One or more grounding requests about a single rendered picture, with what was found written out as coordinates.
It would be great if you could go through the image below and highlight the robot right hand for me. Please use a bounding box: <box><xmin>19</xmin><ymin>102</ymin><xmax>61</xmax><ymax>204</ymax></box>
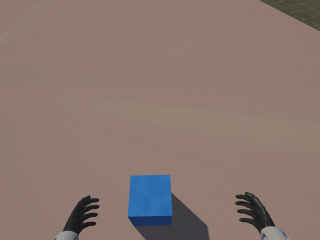
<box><xmin>235</xmin><ymin>192</ymin><xmax>276</xmax><ymax>234</ymax></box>

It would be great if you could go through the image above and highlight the robot left hand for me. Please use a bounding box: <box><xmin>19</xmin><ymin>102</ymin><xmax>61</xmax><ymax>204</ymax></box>
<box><xmin>63</xmin><ymin>195</ymin><xmax>100</xmax><ymax>236</ymax></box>

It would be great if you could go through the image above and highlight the robot left forearm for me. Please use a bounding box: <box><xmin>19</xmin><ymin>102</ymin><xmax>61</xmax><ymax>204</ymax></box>
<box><xmin>54</xmin><ymin>230</ymin><xmax>79</xmax><ymax>240</ymax></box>

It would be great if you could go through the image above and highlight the robot right forearm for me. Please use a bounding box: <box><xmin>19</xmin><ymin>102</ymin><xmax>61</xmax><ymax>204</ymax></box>
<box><xmin>260</xmin><ymin>226</ymin><xmax>290</xmax><ymax>240</ymax></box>

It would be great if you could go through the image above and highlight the carton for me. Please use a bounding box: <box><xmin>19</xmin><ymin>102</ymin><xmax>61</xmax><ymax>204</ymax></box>
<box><xmin>127</xmin><ymin>175</ymin><xmax>173</xmax><ymax>226</ymax></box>

